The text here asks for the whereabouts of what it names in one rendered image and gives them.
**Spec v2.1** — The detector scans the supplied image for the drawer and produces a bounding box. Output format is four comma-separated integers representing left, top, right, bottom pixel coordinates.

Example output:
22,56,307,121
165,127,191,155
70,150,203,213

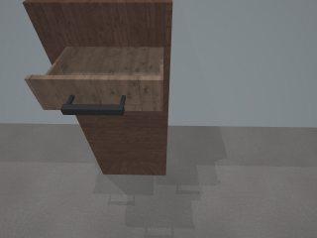
24,47,164,112

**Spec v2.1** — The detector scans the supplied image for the handle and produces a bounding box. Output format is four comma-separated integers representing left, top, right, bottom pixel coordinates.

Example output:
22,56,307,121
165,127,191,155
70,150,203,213
60,94,126,116

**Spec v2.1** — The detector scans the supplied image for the cabinet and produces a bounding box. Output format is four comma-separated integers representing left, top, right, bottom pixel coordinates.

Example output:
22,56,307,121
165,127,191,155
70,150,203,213
22,0,173,176

